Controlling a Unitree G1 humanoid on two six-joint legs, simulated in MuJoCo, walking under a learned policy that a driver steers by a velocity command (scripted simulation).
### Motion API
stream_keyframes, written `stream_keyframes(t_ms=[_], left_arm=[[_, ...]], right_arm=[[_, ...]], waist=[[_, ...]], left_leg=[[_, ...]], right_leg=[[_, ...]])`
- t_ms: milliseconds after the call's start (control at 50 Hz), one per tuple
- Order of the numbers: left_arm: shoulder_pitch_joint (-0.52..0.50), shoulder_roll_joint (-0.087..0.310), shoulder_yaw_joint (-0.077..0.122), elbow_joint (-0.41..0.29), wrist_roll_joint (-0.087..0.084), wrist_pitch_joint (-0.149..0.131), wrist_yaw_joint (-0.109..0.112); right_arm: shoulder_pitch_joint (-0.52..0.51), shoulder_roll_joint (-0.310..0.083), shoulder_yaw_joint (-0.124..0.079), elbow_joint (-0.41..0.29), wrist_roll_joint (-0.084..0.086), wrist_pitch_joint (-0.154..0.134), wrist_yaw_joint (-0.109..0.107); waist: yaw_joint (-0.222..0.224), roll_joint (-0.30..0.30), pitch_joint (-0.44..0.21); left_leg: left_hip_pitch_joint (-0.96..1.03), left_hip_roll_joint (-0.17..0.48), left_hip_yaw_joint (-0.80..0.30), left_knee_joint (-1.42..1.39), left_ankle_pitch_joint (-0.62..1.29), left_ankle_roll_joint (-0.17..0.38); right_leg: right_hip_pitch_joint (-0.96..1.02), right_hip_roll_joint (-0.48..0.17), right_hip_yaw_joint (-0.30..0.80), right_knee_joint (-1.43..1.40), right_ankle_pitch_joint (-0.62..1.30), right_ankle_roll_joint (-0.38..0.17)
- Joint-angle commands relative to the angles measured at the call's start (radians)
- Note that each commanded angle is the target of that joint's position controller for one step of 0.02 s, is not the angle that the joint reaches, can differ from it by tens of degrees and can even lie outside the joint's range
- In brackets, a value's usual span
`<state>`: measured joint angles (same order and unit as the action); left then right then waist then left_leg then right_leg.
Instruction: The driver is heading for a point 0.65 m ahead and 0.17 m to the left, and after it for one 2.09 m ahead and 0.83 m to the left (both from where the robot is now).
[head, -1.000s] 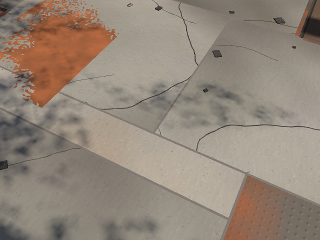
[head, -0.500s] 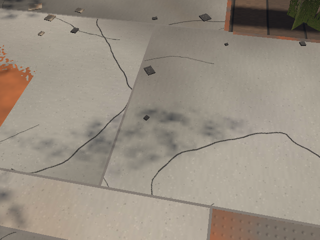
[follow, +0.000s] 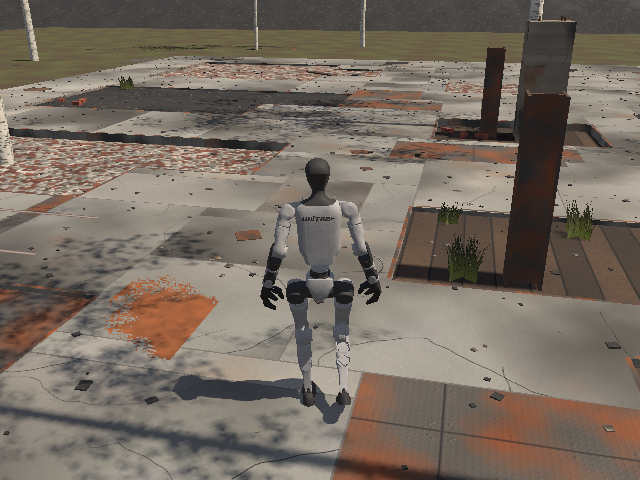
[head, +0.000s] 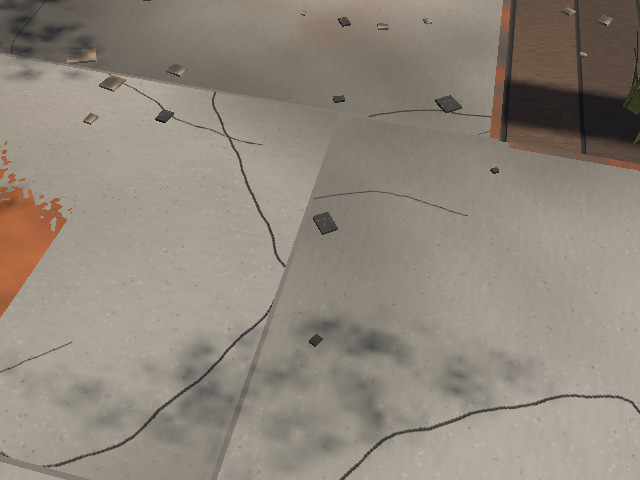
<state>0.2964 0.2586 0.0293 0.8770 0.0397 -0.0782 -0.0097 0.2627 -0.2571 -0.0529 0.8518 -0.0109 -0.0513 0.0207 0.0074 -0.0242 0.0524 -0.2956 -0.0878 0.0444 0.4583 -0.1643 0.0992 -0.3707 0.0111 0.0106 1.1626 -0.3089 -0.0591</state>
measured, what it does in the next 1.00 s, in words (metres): walks ahead, turning left: right foot, then left foot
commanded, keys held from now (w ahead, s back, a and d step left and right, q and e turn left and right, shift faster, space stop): w+q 0.88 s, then q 0.12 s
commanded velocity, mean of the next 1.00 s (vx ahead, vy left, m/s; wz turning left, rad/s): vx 0.49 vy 0.00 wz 0.53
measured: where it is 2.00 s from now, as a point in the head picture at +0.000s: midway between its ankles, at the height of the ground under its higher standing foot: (238, 433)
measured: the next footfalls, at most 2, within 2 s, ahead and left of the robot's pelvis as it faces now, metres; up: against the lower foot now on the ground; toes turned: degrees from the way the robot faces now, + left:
right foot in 0.38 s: +0.38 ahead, -0.10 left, +0.00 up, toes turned +15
left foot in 0.90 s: +0.53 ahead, +0.21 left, +0.00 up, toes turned +36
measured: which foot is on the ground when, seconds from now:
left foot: down 0.00-0.38, up 0.40-0.88, down 0.90-1.00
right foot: up 0.00-0.36, down 0.38-0.92, up 0.94-1.00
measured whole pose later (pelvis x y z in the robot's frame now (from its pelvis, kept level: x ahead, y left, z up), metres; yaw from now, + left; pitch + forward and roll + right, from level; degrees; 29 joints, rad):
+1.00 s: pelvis +0.47 +0.11 -0.01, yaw +35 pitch +1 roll -1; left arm 0.33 0.26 0.04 0.84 0.01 -0.05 0.01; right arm 0.10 -0.27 -0.05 0.70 -0.02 -0.02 0.03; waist 0.05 -0.01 0.08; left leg -0.43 -0.08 0.06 0.61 -0.20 0.12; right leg -0.30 -0.08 -0.07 1.22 -0.44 0.03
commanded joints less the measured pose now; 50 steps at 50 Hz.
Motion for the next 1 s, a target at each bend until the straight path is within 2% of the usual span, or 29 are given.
stream_keyframes(t_ms=[20,80,120,180,260,280,320,340,360,380,400,420,440,460,500,540,600,660,720,800,840,860,880,900,920,940,960,980,1000], left_arm=[[0.04,0.064,0.009,-0.067,0.012,0.014,-0.007],[-0.061,0.057,0.003,-0.107,0.01,0.028,-0.008],[-0.167,0.055,-0.001,-0.144,0.007,0.03,-0.009],[-0.273,0.048,-0.007,-0.177,-0.001,0.027,-0.013],[-0.377,0.053,-0.013,-0.221,-0.012,0.016,-0.013],[-0.386,0.059,-0.012,-0.23,-0.014,0.012,-0.012],[-0.33,0.081,-0.006,-0.224,-0.017,0.001,-0.009],[-0.258,0.098,0.002,-0.204,-0.019,-0.005,-0.003],[-0.142,0.122,0.013,-0.171,-0.015,-0.016,0.008],[-0.002,0.188,0.033,-0.154,0.005,-0.029,0.024],[0.084,0.28,0.057,-0.16,0.026,-0.017,0.037],[0.05,0.247,0.059,-0.153,0.01,0.0,0.033],[-0.013,0.154,0.04,-0.169,0.004,0.005,0.028],[-0.057,0.098,0.027,-0.169,-0.001,0.003,0.023],[-0.061,0.072,0.018,-0.148,-0.006,-0.009,0.023],[-0.029,0.079,0.023,-0.128,-0.016,-0.027,0.017],[0.0,0.094,0.033,-0.106,-0.023,-0.04,0.013],[0.032,0.095,0.036,-0.082,-0.02,-0.036,0.01],[0.049,0.107,0.04,-0.066,-0.02,-0.034,0.01],[0.107,0.142,0.051,-0.036,-0.018,-0.018,0.019],[0.124,0.164,0.055,-0.022,-0.016,-0.003,0.025],[0.129,0.182,0.058,-0.016,-0.015,0.005,0.028],[0.132,0.196,0.06,-0.013,-0.016,0.015,0.03],[0.122,0.195,0.058,-0.021,-0.021,0.023,0.032],[0.145,0.138,0.041,-0.065,-0.032,0.02,0.026],[0.133,0.09,0.036,-0.133,-0.031,0.015,0.016],[0.034,0.153,0.047,-0.147,-0.021,0.015,0.019],[0.004,0.113,0.034,-0.153,-0.039,0.011,0.02],[0.017,0.101,0.029,-0.137,-0.034,0.011,0.025]], right_arm=[[0.067,-0.103,-0.023,-0.018,0.01,-0.025,-0.003],[0.105,-0.134,-0.033,-0.007,0.013,-0.025,-0.007],[0.144,-0.129,-0.034,0.002,0.015,-0.02,-0.008],[0.199,-0.134,-0.039,0.009,0.014,-0.016,-0.01],[0.247,-0.142,-0.043,0.008,-0.001,-0.009,-0.019],[0.244,-0.148,-0.046,0.004,-0.005,-0.007,-0.022],[0.197,-0.164,-0.052,-0.015,-0.008,-0.005,-0.03],[0.167,-0.174,-0.055,-0.026,-0.008,-0.006,-0.03],[0.146,-0.175,-0.055,-0.031,-0.002,-0.011,-0.024],[0.141,-0.137,-0.045,-0.051,0.011,-0.02,-0.015],[0.22,-0.04,-0.024,-0.085,0.049,-0.021,-0.015],[0.237,-0.104,-0.03,-0.084,0.018,-0.009,-0.023],[0.192,-0.129,-0.036,-0.065,0.0,0.003,-0.022],[0.138,-0.114,-0.033,-0.07,-0.006,0.006,-0.01],[0.105,-0.095,-0.033,-0.082,-0.025,0.025,0.008],[0.095,-0.081,-0.03,-0.091,-0.028,0.042,0.021],[0.005,-0.072,-0.025,-0.129,-0.029,0.052,0.036],[-0.094,-0.063,-0.017,-0.166,-0.025,0.052,0.045],[-0.191,-0.043,-0.002,-0.199,-0.022,0.046,0.057],[-0.289,-0.052,0.004,-0.241,-0.029,0.045,0.065],[-0.284,-0.061,0.0,-0.248,-0.034,0.045,0.059],[-0.247,-0.071,-0.006,-0.24,-0.038,0.044,0.053],[-0.155,-0.087,-0.016,-0.215,-0.04,0.039,0.045],[0.018,-0.112,-0.033,-0.158,-0.052,0.027,0.031],[0.141,-0.212,-0.064,-0.136,-0.061,0.023,0.012],[0.092,-0.31,-0.086,-0.169,-0.021,0.03,0.003],[0.13,-0.292,-0.087,-0.167,0.005,0.038,-0.007],[0.086,-0.243,-0.074,-0.15,0.008,0.034,-0.017],[0.041,-0.181,-0.058,-0.145,0.012,0.033,-0.021]], waist=[[0.023,0.067,-0.052],[0.01,0.07,-0.015],[-0.019,0.074,0.009],[-0.062,0.086,-0.002],[-0.099,0.097,-0.012],[-0.097,0.102,-0.014],[-0.056,0.113,-0.025],[-0.022,0.116,-0.047],[0.035,0.078,-0.102],[0.091,-0.014,-0.217],[0.084,-0.206,-0.36],[0.045,-0.215,-0.339],[0.028,-0.07,-0.195],[0.02,-0.011,-0.113],[-0.007,-0.079,-0.05],[-0.016,-0.086,-0.055],[-0.017,-0.064,-0.043],[-0.002,-0.059,-0.016],[0.017,-0.063,0.006],[0.044,-0.06,0.033],[0.034,-0.069,0.019],[0.015,-0.079,-0.013],[-0.026,-0.075,-0.072],[-0.102,-0.028,-0.165],[-0.135,0.106,-0.293],[-0.079,0.291,-0.376],[-0.128,0.108,-0.352],[-0.09,0.079,-0.239],[-0.044,0.029,-0.145]], left_leg=[[0.132,0.255,-0.346,-0.247,0.239,0.169],[0.082,0.228,-0.314,-0.289,0.191,0.173],[0.086,0.21,-0.313,-0.3,0.176,0.155],[0.139,0.193,-0.317,-0.265,0.213,0.123],[0.226,0.207,-0.36,-0.184,0.325,0.116],[0.239,0.215,-0.378,-0.161,0.346,0.11],[0.218,0.222,-0.408,-0.112,0.368,0.083],[0.189,0.212,-0.416,-0.06,0.404,0.066],[0.15,0.164,-0.391,0.07,0.428,0.044],[0.056,0.1,-0.326,0.299,0.299,0.017],[-0.225,-0.035,-0.18,0.586,-0.193,-0.026],[-0.355,-0.004,-0.14,0.718,-0.379,-0.017],[-0.379,0.058,-0.152,0.764,-0.292,-0.015],[-0.363,0.089,-0.142,0.74,-0.219,-0.023],[-0.323,0.132,-0.123,0.689,-0.174,-0.041],[-0.313,0.136,-0.109,0.692,-0.137,-0.052],[-0.395,0.154,-0.104,0.669,-0.056,-0.067],[-0.436,0.16,-0.081,0.56,0.042,-0.078],[-0.376,0.16,-0.033,0.379,0.142,-0.066],[-0.321,0.14,0.041,0.226,0.069,-0.021],[-0.261,0.098,0.08,0.178,-0.028,0.015],[-0.196,0.059,0.1,0.163,-0.085,0.037],[-0.088,0.014,0.108,0.132,-0.115,0.063],[0.129,-0.015,0.087,0.051,-0.059,0.093],[0.435,0.201,-0.205,0.02,-0.117,0.163],[0.61,0.473,-0.734,-0.087,0.232,0.296],[0.585,0.449,-0.622,-0.074,0.55,0.303],[0.478,0.423,-0.461,-0.045,0.754,0.291],[0.34,0.356,-0.361,-0.061,0.781,0.233]], right_leg=[[-0.158,-0.07,0.03,-0.049,0.024,0.038],[-0.21,-0.083,0.004,-0.173,0.095,0.079],[-0.245,-0.085,-0.004,-0.29,0.185,0.099],[-0.245,-0.066,-0.003,-0.423,0.288,0.108],[-0.237,-0.031,0.001,-0.523,0.276,0.103],[-0.217,-0.025,0.007,-0.549,0.257,0.097],[-0.095,-0.009,0.021,-0.623,0.196,0.075],[0.018,0.011,0.016,-0.66,0.16,0.06],[0.186,0.015,0.016,-0.726,0.168,0.036],[0.401,-0.138,0.159,-0.761,0.057,-0.013],[0.683,-0.414,0.538,-0.814,-0.088,-0.11],[0.622,-0.461,0.741,-0.881,-0.175,-0.157],[0.493,-0.415,0.608,-0.891,-0.2,-0.141],[0.386,-0.36,0.464,-0.913,-0.096,-0.122],[0.274,-0.284,0.267,-0.955,0.099,-0.084],[0.253,-0.27,0.182,-0.97,0.239,-0.087],[0.278,-0.279,0.087,-1.005,0.331,-0.105],[0.296,-0.261,-0.014,-1.016,0.388,-0.1],[0.291,-0.245,-0.103,-1.013,0.397,-0.08],[0.374,-0.279,-0.16,-0.975,0.467,-0.06],[0.428,-0.288,-0.2,-0.879,0.69,-0.046],[0.448,-0.289,-0.222,-0.783,0.858,-0.04],[0.448,-0.284,-0.24,-0.626,0.963,-0.036],[0.358,-0.256,-0.266,-0.38,0.897,-0.008],[0.065,-0.205,-0.27,-0.049,0.497,0.04],[-0.272,0.002,-0.169,0.272,-0.269,0.101],[-0.332,-0.042,-0.009,0.299,-0.204,0.099],[-0.336,-0.081,0.0,0.266,-0.128,0.094],[-0.293,-0.111,0.003,0.16,-0.097,0.09]])
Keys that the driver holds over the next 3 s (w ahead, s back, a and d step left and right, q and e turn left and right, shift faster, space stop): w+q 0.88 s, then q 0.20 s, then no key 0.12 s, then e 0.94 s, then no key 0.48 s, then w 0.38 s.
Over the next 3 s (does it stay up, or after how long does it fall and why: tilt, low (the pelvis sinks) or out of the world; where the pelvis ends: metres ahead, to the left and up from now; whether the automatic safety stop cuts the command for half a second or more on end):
stays up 0.62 0.15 0.00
